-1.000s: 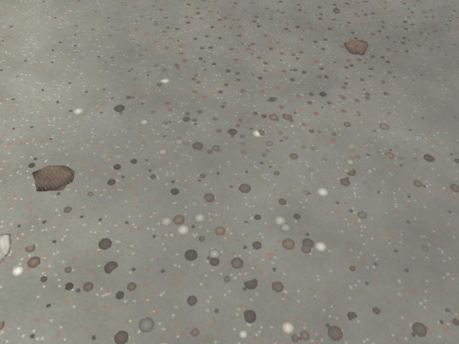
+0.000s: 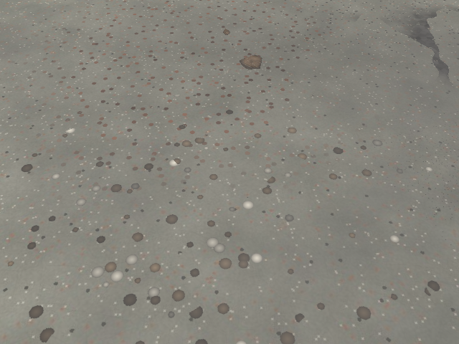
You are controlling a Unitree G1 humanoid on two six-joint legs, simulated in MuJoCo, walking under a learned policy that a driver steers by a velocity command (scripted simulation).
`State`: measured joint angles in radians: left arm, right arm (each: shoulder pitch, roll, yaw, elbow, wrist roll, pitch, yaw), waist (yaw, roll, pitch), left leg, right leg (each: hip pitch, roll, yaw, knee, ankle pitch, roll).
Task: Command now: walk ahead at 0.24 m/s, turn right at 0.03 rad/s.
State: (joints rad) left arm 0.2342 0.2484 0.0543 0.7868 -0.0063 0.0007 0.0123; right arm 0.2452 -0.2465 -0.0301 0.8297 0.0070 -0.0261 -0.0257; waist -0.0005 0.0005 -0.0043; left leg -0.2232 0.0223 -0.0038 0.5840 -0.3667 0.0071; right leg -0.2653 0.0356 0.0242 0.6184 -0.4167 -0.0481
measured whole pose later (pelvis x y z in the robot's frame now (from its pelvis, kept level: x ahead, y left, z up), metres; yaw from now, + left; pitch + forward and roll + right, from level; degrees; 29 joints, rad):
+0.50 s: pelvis +0.20 +0.02 -0.01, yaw +0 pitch +2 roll +0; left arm 0.49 0.25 0.05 0.90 -0.02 -0.06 0.01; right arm -0.03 -0.25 -0.02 0.67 0.02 -0.09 0.05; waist 0.10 0.02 0.04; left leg -0.57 0.02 0.03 0.53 -0.03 0.05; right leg 0.17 -0.01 0.00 0.20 -0.40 0.00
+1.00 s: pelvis +0.46 +0.04 +0.01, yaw +0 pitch +2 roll +2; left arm 0.06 0.25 0.03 0.74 -0.01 -0.08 -0.02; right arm 0.37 -0.28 -0.04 0.89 0.01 -0.07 0.01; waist -0.09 -0.04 0.02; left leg 0.03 -0.08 0.04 0.21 -0.27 0.06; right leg -0.62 -0.09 0.03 0.55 0.08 0.00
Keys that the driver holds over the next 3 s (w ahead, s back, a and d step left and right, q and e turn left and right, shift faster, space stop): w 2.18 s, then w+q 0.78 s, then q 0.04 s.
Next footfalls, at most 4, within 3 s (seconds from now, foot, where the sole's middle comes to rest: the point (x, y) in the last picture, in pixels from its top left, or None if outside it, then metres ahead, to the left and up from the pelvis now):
0.52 left None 0.40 0.13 -0.77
1.10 right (269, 291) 0.70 -0.09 -0.77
1.62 left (194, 217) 1.00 0.16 -0.77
2.16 right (255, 157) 1.30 -0.08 -0.77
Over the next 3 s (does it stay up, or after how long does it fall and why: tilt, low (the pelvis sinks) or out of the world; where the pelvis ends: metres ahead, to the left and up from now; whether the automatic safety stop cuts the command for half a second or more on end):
stays up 1.57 0.13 0.02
